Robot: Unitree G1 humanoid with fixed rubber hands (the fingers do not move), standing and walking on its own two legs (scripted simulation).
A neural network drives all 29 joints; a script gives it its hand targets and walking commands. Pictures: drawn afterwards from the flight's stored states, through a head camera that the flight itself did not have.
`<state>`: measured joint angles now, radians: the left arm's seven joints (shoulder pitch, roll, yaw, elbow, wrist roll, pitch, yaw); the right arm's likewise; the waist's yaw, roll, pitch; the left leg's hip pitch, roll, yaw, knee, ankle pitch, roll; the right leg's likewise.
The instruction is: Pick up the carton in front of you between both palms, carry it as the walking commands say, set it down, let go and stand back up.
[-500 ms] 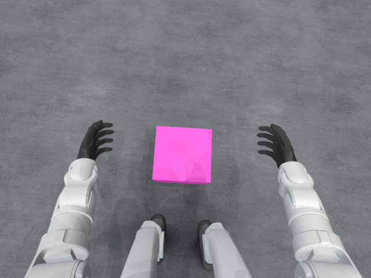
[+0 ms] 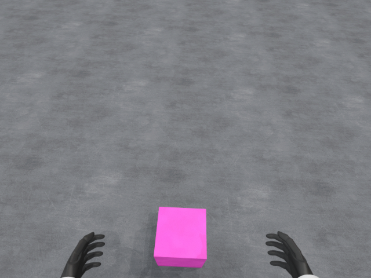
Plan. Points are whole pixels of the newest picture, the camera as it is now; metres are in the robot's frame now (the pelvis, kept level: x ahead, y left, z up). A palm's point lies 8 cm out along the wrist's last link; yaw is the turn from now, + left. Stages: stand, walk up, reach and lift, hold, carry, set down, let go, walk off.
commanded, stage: let go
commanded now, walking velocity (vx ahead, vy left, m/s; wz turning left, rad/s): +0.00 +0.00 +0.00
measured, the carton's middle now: (181, 238) +0.37 +0.00 -0.65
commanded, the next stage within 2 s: stand in 0.44 s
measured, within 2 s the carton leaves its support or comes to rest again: neither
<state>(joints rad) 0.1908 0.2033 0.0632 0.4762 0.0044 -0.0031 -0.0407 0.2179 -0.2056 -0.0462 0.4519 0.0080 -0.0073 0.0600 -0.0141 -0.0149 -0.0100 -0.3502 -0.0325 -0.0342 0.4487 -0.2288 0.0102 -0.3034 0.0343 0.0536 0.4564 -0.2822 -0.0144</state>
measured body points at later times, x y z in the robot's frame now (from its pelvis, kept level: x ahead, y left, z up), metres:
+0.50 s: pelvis -0.01 +0.00 +0.00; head -0.01 +0.00 +0.45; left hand +0.15 +0.25 -0.08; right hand +0.16 -0.25 -0.08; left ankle -0.01 +0.11 -0.74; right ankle -0.04 -0.11 -0.74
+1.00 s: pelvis -0.01 +0.00 +0.00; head -0.01 +0.01 +0.45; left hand +0.11 +0.29 -0.11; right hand +0.12 -0.28 -0.11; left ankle -0.01 +0.11 -0.74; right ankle -0.04 -0.11 -0.74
